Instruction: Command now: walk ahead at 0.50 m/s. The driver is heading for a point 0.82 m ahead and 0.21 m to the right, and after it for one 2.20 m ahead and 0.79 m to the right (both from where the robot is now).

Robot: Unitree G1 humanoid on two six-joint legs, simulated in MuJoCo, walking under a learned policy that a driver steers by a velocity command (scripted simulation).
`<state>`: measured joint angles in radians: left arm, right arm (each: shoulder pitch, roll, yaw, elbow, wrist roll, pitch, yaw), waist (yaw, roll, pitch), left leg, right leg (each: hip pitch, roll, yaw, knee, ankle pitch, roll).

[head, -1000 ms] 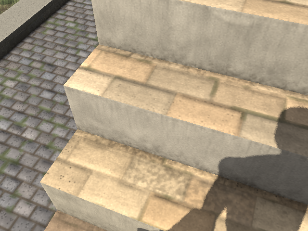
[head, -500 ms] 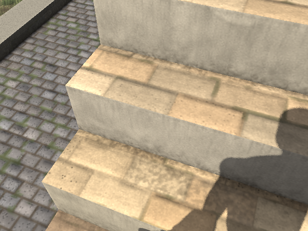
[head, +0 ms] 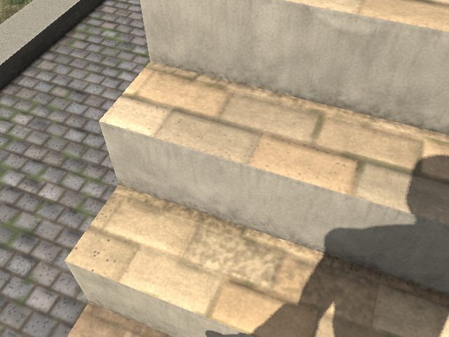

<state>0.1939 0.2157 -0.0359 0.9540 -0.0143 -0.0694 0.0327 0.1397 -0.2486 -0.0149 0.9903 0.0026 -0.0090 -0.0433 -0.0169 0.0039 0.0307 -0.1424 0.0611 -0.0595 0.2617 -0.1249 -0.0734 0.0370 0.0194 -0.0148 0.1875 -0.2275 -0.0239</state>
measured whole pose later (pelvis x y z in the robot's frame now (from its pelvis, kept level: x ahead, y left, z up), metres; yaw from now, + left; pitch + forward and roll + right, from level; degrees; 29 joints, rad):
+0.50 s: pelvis +0.00 +0.00 +0.00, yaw +0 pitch +0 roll +0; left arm 0.23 0.23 -0.02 0.97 -0.01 -0.04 0.03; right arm 0.18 -0.27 -0.04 1.00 0.00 0.01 -0.05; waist -0.02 0.00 0.04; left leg -0.16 0.06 -0.06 0.28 -0.13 -0.08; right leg 0.02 0.02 -0.01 0.21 -0.24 -0.02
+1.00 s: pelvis -0.04 +0.01 +0.00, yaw +0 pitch -1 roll -1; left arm 0.25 0.21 0.00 0.99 -0.01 -0.02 0.03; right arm 0.27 -0.25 -0.04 1.00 -0.01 0.05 -0.08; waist -0.02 0.03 0.06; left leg -0.23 0.07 -0.07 0.33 -0.09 -0.07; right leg -0.05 0.02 -0.02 0.28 -0.22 -0.01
